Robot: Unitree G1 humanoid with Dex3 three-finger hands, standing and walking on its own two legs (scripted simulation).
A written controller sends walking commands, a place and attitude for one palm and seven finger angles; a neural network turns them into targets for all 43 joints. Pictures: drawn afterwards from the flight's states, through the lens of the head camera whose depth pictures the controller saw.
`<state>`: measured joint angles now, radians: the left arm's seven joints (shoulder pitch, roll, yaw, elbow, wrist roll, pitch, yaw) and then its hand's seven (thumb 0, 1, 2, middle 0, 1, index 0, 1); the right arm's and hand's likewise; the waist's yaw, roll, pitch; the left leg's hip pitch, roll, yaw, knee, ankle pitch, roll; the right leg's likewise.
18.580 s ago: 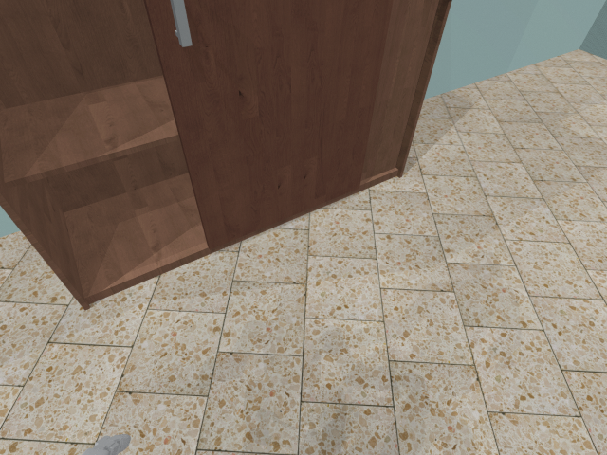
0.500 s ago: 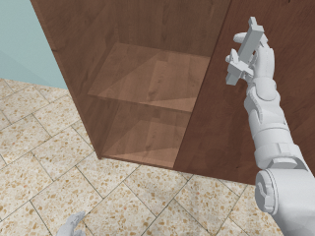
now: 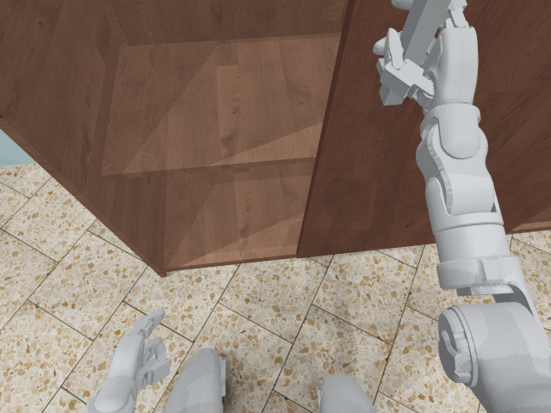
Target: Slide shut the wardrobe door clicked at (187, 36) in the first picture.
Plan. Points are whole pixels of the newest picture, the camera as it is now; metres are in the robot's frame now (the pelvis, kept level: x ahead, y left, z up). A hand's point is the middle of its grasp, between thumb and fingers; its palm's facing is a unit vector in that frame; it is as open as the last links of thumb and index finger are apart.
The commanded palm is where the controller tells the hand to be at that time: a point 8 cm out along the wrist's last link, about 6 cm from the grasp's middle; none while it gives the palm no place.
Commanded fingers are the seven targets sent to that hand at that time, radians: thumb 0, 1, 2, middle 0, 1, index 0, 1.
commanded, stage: step sideways, sliding the door along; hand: right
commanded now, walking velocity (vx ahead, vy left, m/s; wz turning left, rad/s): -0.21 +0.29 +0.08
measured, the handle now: (405, 34) +0.50 -0.18 +0.20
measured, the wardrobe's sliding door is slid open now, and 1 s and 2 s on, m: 0.48 0.30 0.11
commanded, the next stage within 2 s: none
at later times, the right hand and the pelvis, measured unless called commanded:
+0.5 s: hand (330, 71) +0.46 -0.08 +0.19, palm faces +0.24 +0.97 -0.10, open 6.5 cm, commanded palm +0.43 -0.04 +0.20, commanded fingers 0.00 -0.90 -0.90 0.45 1.40 0.45 1.40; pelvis +0.07 +0.09 +0.00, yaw -7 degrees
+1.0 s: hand (231, 79) +0.45 +0.03 +0.19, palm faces +0.05 +1.00 -0.08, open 6.4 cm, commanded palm +0.43 +0.04 +0.19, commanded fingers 0.00 -0.90 -0.90 0.45 1.40 0.45 1.40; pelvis +0.10 +0.13 +0.00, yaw -2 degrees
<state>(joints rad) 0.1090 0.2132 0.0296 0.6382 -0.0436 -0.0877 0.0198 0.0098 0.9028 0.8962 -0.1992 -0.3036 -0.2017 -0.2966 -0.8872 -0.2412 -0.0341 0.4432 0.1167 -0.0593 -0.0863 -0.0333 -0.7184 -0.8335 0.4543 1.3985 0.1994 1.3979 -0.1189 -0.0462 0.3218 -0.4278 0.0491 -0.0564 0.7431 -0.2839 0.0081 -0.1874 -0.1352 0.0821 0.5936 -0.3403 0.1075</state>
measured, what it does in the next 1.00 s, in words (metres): steps to the left: left foot, then right foot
